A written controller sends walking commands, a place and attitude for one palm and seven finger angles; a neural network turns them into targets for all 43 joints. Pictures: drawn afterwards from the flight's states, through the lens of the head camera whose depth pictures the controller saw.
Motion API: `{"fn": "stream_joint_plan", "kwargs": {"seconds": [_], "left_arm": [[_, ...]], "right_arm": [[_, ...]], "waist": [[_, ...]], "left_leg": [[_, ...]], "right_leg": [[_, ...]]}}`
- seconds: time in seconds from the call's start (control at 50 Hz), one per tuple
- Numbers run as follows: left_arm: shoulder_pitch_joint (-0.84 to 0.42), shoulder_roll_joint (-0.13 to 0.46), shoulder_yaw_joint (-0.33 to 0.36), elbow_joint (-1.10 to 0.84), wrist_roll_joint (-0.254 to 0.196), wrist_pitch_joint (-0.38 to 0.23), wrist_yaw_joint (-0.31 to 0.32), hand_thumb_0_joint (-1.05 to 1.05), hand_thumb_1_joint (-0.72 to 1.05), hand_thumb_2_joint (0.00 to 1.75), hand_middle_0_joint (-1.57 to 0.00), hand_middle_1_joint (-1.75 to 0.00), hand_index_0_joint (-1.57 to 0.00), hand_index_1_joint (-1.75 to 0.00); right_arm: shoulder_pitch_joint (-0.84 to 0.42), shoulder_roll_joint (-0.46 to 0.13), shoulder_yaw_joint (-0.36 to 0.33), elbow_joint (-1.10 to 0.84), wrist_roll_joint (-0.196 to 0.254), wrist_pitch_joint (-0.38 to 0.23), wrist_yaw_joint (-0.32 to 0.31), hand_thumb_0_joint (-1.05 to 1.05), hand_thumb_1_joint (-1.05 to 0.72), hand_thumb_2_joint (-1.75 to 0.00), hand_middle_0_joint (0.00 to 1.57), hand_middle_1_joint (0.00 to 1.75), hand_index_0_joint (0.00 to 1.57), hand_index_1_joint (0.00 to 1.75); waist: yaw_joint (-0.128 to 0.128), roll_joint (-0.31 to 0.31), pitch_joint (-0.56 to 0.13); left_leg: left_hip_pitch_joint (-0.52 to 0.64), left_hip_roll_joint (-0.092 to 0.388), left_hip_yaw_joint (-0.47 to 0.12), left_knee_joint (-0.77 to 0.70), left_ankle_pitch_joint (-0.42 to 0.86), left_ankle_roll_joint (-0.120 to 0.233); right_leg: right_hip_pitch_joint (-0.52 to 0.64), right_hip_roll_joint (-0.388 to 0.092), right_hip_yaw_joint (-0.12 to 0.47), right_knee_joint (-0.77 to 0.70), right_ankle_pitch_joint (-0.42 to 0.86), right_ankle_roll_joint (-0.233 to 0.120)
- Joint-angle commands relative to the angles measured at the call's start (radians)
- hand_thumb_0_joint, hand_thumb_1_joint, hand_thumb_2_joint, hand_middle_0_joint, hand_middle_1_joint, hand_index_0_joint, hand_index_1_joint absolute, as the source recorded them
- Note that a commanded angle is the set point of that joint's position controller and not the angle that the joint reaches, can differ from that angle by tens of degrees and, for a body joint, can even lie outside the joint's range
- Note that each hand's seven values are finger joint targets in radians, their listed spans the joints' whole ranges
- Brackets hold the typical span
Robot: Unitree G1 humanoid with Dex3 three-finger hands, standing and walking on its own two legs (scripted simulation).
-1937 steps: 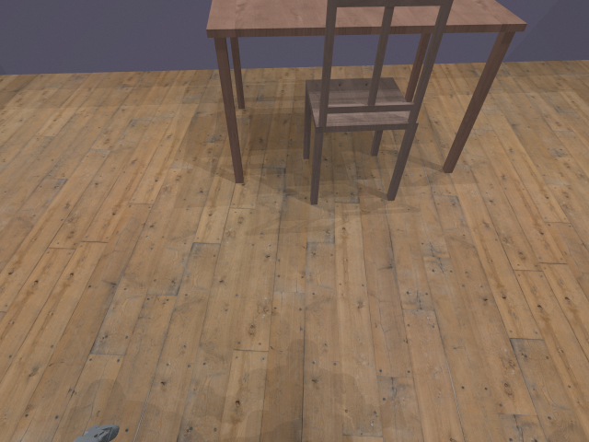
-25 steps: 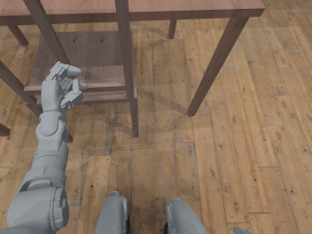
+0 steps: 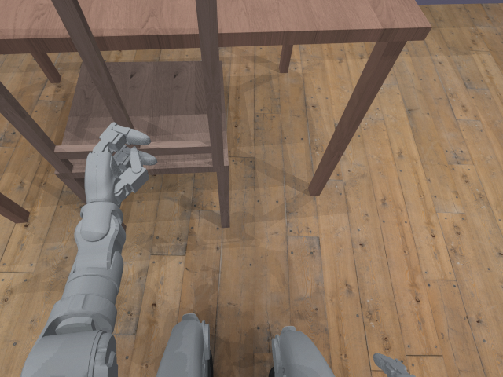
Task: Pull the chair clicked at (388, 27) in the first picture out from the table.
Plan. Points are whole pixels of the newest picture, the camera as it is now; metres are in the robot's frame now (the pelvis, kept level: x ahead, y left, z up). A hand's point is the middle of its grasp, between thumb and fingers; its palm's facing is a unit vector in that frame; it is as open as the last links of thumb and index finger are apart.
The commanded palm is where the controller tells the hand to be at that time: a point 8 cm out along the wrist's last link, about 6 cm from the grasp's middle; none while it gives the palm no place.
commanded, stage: open the thumb and straighten the fingers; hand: left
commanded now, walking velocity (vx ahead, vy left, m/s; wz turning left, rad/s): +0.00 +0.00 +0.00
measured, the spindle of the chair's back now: (106, 88) +0.59 +0.24 +0.05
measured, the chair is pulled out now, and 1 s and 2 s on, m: -0.09 -0.09 -0.09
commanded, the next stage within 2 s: draw the fingers out of the gap in 0.84 s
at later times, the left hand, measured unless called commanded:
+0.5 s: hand (143, 171) +0.43 +0.17 +0.02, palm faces +0.08 -1.00 -0.06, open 12.2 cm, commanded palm +0.40 +0.21 +0.02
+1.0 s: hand (141, 173) +0.43 +0.17 +0.02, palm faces +0.09 -0.99 -0.06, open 17.4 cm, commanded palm +0.39 +0.22 +0.02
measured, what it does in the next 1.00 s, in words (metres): stands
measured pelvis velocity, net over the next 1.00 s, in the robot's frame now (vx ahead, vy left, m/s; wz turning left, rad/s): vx -0.01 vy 0.00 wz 0.00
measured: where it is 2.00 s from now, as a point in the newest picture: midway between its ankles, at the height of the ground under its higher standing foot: outside the picture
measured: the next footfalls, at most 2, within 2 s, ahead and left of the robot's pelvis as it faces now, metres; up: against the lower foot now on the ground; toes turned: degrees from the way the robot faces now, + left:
none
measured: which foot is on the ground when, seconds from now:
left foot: down 0.00-1.00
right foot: down 0.00-1.00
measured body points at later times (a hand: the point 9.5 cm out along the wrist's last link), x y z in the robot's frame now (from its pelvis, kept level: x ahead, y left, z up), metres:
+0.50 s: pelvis +0.00 +0.00 +0.00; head +0.12 +0.01 +0.43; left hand +0.42 +0.22 +0.03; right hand +0.08 -0.26 -0.13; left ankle +0.05 +0.12 -0.62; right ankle -0.01 -0.12 -0.62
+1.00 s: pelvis -0.01 +0.00 +0.00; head +0.12 +0.01 +0.43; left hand +0.42 +0.22 +0.03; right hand +0.07 -0.26 -0.13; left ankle +0.05 +0.12 -0.62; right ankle -0.01 -0.12 -0.62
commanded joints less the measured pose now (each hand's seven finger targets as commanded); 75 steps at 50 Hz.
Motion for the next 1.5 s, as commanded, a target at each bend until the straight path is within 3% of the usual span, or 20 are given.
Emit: {"fn": "stream_joint_plan", "kwargs": {"seconds": [0.0,0.04,0.08,0.1,0.3,0.32,0.68,0.72,0.76,0.88,0.92,0.94,1.0,1.06,1.1,1.16,1.24,1.32,1.36,1.48], "left_arm": [[-0.325,0.191,0.046,-0.234,-0.006,-0.079,0.002,0.00,0.90,0.90,-0.50,-1.45,-0.50,-1.45],[-0.304,0.169,0.024,-0.232,-0.008,-0.074,-0.007,0.00,0.90,0.90,-0.50,-1.45,-0.50,-1.45],[-0.332,0.167,0.022,-0.203,-0.013,-0.068,-0.013,0.00,0.90,0.90,-0.50,-1.45,-0.50,-1.45],[-0.334,0.197,0.021,-0.192,0.024,-0.059,-0.005,0.00,0.78,0.84,-0.50,-1.45,-0.50,-1.45],[-0.312,0.170,0.013,-0.220,0.006,-0.056,-0.003,0.00,-0.43,0.26,-0.47,-1.38,-0.47,-1.38],[-0.341,0.212,0.047,-0.196,0.010,-0.056,0.001,0.00,-0.55,0.20,-0.45,-1.30,-0.45,-1.30],[-0.352,0.210,0.051,-0.182,0.008,-0.068,-0.011,0.00,-0.55,0.20,0.00,0.00,0.00,0.00],[-0.362,0.211,0.049,-0.169,0.012,-0.062,-0.013,0.00,-0.55,0.20,0.00,0.00,0.00,0.00],[-0.365,0.204,0.045,-0.179,0.010,-0.061,-0.013,0.00,-0.55,0.20,0.00,0.00,0.00,0.00],[-0.323,0.207,0.053,-0.174,0.009,-0.055,-0.007,0.00,-0.55,0.20,0.00,0.00,0.00,0.00],[-0.373,0.219,0.054,-0.176,0.014,-0.059,-0.003,0.00,-0.55,0.20,0.00,0.00,0.00,0.00],[-0.371,0.211,0.047,-0.191,0.012,-0.063,-0.004,0.00,-0.55,0.20,0.00,0.00,0.00,0.00],[-0.213,0.202,0.058,-0.233,-0.004,-0.060,-0.015,0.00,-0.55,0.20,0.00,0.00,0.00,0.00],[-0.151,0.166,0.022,-0.238,-0.015,-0.044,-0.029,0.00,-0.55,0.20,0.00,0.00,0.00,0.00],[-0.119,0.186,0.045,-0.277,-0.024,-0.047,-0.030,0.00,-0.55,0.20,0.00,0.00,0.00,0.00],[-0.065,0.167,0.026,-0.394,-0.033,-0.066,-0.027,0.00,-0.55,0.20,0.00,0.00,0.00,0.00],[-0.025,0.110,-0.045,-0.422,-0.032,-0.069,-0.028,0.00,-0.55,0.20,0.00,0.00,0.00,0.00],[0.062,0.088,-0.063,-0.476,-0.037,-0.068,-0.032,0.00,-0.55,0.20,0.00,0.00,0.00,0.00],[0.078,0.092,-0.067,-0.518,-0.035,-0.066,-0.030,0.00,-0.55,0.20,0.00,0.00,0.00,0.00],[0.177,0.031,-0.129,-0.574,-0.027,-0.045,-0.015,0.00,-0.55,0.20,0.00,0.00,0.00,0.00]], "right_arm": [[0.089,-0.159,-0.054,-0.077,-0.004,-0.028,-0.015,0.00,-0.90,-0.90,0.20,0.30,0.20,0.30],[0.085,-0.156,-0.054,-0.084,-0.002,-0.031,-0.015,0.00,-0.90,-0.90,0.20,0.30,0.20,0.30],[0.084,-0.157,-0.051,-0.073,0.001,-0.031,-0.017,0.00,-0.90,-0.90,0.20,0.30,0.20,0.30],[0.090,-0.159,-0.053,-0.072,-0.002,-0.029,-0.017,0.00,-0.90,-0.90,0.20,0.30,0.20,0.30],[0.091,-0.156,-0.055,-0.075,-0.002,-0.036,-0.017,0.00,-0.90,-0.90,0.20,0.30,0.20,0.30],[0.095,-0.160,-0.054,-0.068,-0.003,-0.035,-0.018,0.00,-0.90,-0.90,0.20,0.30,0.20,0.30],[0.101,-0.162,-0.055,-0.069,-0.004,-0.038,-0.017,0.00,-0.90,-0.90,0.20,0.30,0.20,0.30],[0.102,-0.162,-0.054,-0.068,-0.003,-0.037,-0.018,0.00,-0.90,-0.90,0.20,0.30,0.20,0.30],[0.101,-0.163,-0.054,-0.067,-0.003,-0.037,-0.018,0.00,-0.90,-0.90,0.20,0.30,0.20,0.30],[0.100,-0.162,-0.054,-0.071,-0.001,-0.034,-0.016,0.00,-0.90,-0.90,0.20,0.30,0.20,0.30],[0.100,-0.164,-0.053,-0.066,-0.002,-0.033,-0.020,0.00,-0.90,-0.90,0.20,0.30,0.20,0.30],[0.100,-0.163,-0.053,-0.068,-0.003,-0.036,-0.020,0.00,-0.90,-0.90,0.20,0.30,0.20,0.30],[0.085,-0.159,-0.054,-0.094,-0.001,-0.033,-0.014,0.00,-0.90,-0.90,0.20,0.30,0.20,0.30],[0.071,-0.157,-0.052,-0.102,0.009,-0.027,-0.011,0.00,-0.90,-0.90,0.20,0.30,0.20,0.30],[0.066,-0.157,-0.055,-0.109,0.012,-0.026,-0.015,0.00,-0.90,-0.90,0.20,0.30,0.20,0.30],[0.053,-0.150,-0.059,-0.121,0.012,-0.037,-0.018,0.00,-0.90,-0.90,0.20,0.30,0.20,0.30],[0.040,-0.150,-0.058,-0.117,0.013,-0.049,-0.022,0.00,-0.90,-0.90,0.20,0.30,0.20,0.30],[0.015,-0.149,-0.059,-0.134,0.013,-0.062,-0.026,0.00,-0.90,-0.90,0.20,0.30,0.20,0.30],[0.005,-0.149,-0.059,-0.139,0.014,-0.067,-0.028,0.00,-0.90,-0.90,0.20,0.30,0.20,0.30],[-0.027,-0.141,-0.055,-0.170,0.014,-0.075,-0.026,0.00,-0.90,-0.90,0.20,0.30,0.20,0.30]], "waist": [[-0.013,0.042,-0.445],[-0.011,0.067,-0.442],[-0.027,0.020,-0.405],[-0.021,0.039,-0.407],[-0.011,0.053,-0.444],[-0.015,0.039,-0.425],[-0.014,0.044,-0.447],[-0.018,0.032,-0.432],[-0.014,0.069,-0.440],[-0.010,0.041,-0.419],[-0.023,0.022,-0.414],[-0.018,0.052,-0.421],[0.021,0.056,-0.463],[0.009,0.009,-0.401],[0.023,-0.003,-0.397],[0.039,0.055,-0.441],[0.012,0.027,-0.367],[0.032,0.027,-0.367],[0.039,0.063,-0.375],[0.041,0.014,-0.333]], "left_leg": [[0.484,-0.031,-0.017,-0.106,0.309,0.012],[0.490,-0.033,-0.014,-0.105,0.315,0.012],[0.461,-0.032,-0.016,-0.104,0.283,0.015],[0.456,-0.032,-0.011,-0.104,0.274,0.017],[0.500,-0.032,-0.016,-0.111,0.319,0.014],[0.471,-0.032,-0.015,-0.104,0.311,0.015],[0.467,-0.032,-0.013,-0.101,0.285,0.017],[0.449,-0.032,-0.014,-0.101,0.276,0.017],[0.473,-0.031,-0.015,-0.103,0.279,0.015],[0.458,-0.033,-0.013,-0.109,0.268,0.015],[0.438,-0.031,-0.013,-0.105,0.252,0.018],[0.455,-0.033,-0.015,-0.104,0.260,0.018],[0.476,-0.036,-0.002,-0.120,0.309,0.014],[0.437,-0.036,0.001,-0.125,0.279,0.018],[0.423,-0.038,0.005,-0.129,0.261,0.018],[0.495,-0.037,0.002,-0.134,0.314,0.014],[0.485,-0.035,-0.010,-0.129,0.286,0.017],[0.505,-0.037,-0.016,-0.143,0.272,0.013],[0.541,-0.034,-0.025,-0.145,0.279,0.010],[0.519,-0.036,-0.033,-0.149,0.250,0.012]], "right_leg": [[0.089,0.021,0.005,-0.187,0.375,-0.014],[0.082,0.021,0.008,-0.185,0.378,-0.016],[0.079,0.021,0.008,-0.197,0.359,-0.012],[0.077,0.020,0.013,-0.196,0.353,-0.010],[0.090,0.021,0.006,-0.197,0.379,-0.015],[0.090,0.021,0.009,-0.194,0.382,-0.013],[0.074,0.022,0.013,-0.191,0.348,-0.012],[0.075,0.022,0.011,-0.188,0.344,-0.012],[0.056,0.021,0.010,-0.190,0.333,-0.014],[0.071,0.023,0.009,-0.198,0.330,-0.013],[0.070,0.023,0.013,-0.198,0.325,-0.010],[0.060,0.023,0.012,-0.194,0.323,-0.012],[0.131,0.021,0.013,-0.196,0.385,-0.015],[0.137,0.021,0.012,-0.209,0.376,-0.011],[0.159,0.019,0.018,-0.213,0.369,-0.011],[0.162,0.018,0.013,-0.205,0.399,-0.015],[0.114,0.019,0.004,-0.208,0.366,-0.015],[0.122,0.015,-0.005,-0.213,0.338,-0.019],[0.093,0.014,-0.011,-0.205,0.320,-0.023],[0.090,0.013,-0.020,-0.204,0.292,-0.022]]}}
